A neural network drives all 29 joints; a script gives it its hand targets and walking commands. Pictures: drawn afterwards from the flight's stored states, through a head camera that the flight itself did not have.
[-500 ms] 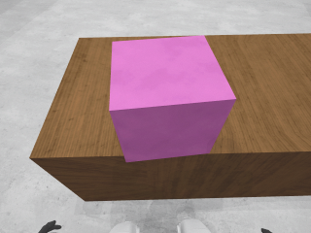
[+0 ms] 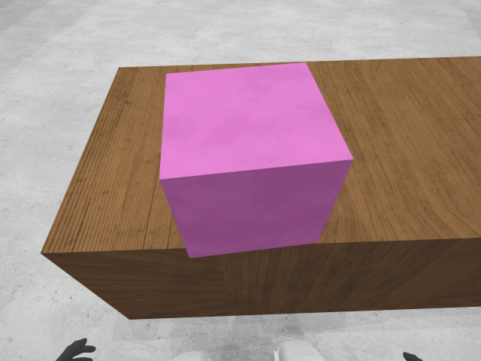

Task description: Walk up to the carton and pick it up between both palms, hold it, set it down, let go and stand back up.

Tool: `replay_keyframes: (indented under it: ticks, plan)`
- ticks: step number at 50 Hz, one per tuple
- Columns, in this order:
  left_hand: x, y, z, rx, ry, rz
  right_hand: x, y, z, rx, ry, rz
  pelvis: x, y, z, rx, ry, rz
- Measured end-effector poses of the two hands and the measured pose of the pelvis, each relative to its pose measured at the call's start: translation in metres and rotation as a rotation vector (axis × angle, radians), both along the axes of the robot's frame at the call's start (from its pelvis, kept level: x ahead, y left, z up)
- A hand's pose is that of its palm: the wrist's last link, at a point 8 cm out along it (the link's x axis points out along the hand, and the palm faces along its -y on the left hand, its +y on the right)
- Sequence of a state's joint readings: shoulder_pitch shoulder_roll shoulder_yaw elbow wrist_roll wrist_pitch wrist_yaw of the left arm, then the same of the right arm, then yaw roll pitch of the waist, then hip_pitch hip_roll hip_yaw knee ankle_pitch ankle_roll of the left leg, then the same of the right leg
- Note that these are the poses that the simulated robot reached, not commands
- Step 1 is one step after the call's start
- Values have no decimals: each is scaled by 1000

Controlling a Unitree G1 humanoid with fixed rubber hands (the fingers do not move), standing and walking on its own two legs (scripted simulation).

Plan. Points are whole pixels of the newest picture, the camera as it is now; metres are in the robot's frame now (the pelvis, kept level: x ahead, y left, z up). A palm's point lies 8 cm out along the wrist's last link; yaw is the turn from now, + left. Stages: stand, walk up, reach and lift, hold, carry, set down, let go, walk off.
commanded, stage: walk up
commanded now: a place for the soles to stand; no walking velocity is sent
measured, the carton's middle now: (246, 162) +0.48 -0.01 +0.01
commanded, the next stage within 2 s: none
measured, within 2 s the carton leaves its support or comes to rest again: neither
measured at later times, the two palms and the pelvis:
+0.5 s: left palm (87, 353) +0.15 +0.26 -0.06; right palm (427, 334) +0.18 -0.34 -0.14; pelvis +0.09 -0.05 +0.00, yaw -2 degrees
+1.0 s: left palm (85, 330) +0.19 +0.29 -0.09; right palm (422, 334) +0.18 -0.32 -0.12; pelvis +0.09 -0.02 -0.01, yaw -1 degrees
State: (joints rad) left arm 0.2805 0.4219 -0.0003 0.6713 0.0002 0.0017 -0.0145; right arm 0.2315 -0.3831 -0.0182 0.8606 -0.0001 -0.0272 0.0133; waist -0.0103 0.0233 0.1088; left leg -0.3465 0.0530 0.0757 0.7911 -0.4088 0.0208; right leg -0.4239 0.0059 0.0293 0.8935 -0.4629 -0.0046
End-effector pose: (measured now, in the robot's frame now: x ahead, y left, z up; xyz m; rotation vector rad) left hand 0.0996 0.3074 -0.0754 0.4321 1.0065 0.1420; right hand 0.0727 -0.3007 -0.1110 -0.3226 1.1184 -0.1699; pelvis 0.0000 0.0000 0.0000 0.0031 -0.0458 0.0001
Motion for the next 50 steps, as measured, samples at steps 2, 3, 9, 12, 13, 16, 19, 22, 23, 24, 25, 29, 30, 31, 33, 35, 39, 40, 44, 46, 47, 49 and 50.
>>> replay_keyframes:
  ticks: [2, 3, 9, 12, 13, 16, 19, 22, 23, 24, 25, 29, 30, 31, 33, 35, 39, 40, 44, 46, 47, 49, 50]
  plan:
    - [9, -4, 5, 6, 0, -19, 4, -8, 4, -1, -14, -5, 5, -8, 3, -1, -1, -9]
    - [14, -6, 8, 12, 1, -29, 7, -14, 6, -3, -18, -8, 9, -13, 4, 0, 0, -12]
    - [42, -33, 10, 51, -14, -70, 28, -53, -5, 5, -8, -12, 32, -50, -4, 23, 17, -26]
    - [41, -50, 11, 37, -2, -40, 44, -58, -10, 24, 8, -8, 46, -58, -2, 32, 19, -28]
    - [40, -54, 12, 35, 6, -28, 49, -58, -12, 31, 11, -3, 51, -60, -1, 34, 22, -28]
    - [41, -59, 14, 43, 20, 1, 64, -56, -18, 51, 23, 13, 63, -63, 0, 37, 36, -26]
    - [43, -59, 15, 59, 33, 26, 77, -53, -23, 64, 33, 23, 74, -62, -1, 36, 46, -26]
    - [45, -54, 15, 72, 41, 50, 90, -46, -26, 70, 41, 33, 83, -58, -2, 29, 55, -26]
    - [47, -52, 14, 73, 43, 56, 95, -43, -27, 70, 42, 36, 86, -56, -2, 26, 57, -26]
    - [49, -50, 13, 74, 45, 60, 100, -41, -27, 67, 41, 39, 89, -53, -3, 22, 60, -26]
    - [50, -46, 11, 73, 48, 63, 105, -38, -27, 64, 40, 42, 92, -50, -3, 18, 64, -26]
    - [61, -33, 0, 55, 66, 67, 119, -26, -24, 39, 39, 44, 102, -35, -7, 3, 73, -23]
    - [65, -30, -3, 47, 66, 65, 121, -25, -21, 28, 38, 43, 104, -32, -6, 4, 66, -18]
    - [70, -29, -4, 39, 61, 59, 121, -24, -18, 18, 32, 36, 106, -30, -6, 2, 57, -17]
    - [80, -28, -7, 25, 46, 43, 122, -24, -10, -1, 12, 17, 110, -26, -5, -4, 40, -19]
    - [91, -29, -9, 12, 22, 26, 121, -27, -3, -20, -4, 4, 111, -25, -4, -8, 28, -22]
    - [100, -34, -17, -4, -16, 7, 117, -34, 0, -44, -13, -2, 107, -28, -9, -4, 21, -25]
    - [98, -35, -20, -7, -17, 4, 115, -36, -2, -47, -13, -3, 104, -29, -11, -4, 19, -24]
    - [89, -36, -21, -21, -11, 21, 110, -29, -5, -35, -6, -8, 99, -24, -11, -13, 9, -24]
    - [89, -31, -19, -14, -12, 18, 108, -23, -8, -25, -7, -10, 98, -20, -11, -17, 7, -22]
    - [89, -28, -18, -8, -13, 15, 107, -21, -8, -20, -8, -11, 97, -18, -11, -18, 6, -21]
    - [89, -23, -15, 4, -21, 10, 104, -19, -9, -13, -12, -10, 94, -17, -11, -20, 2, -21]
    - [89, -21, -14, 10, -24, 8, 103, -19, -9, -12, -15, -10, 93, -17, -11, -20, 0, -21]
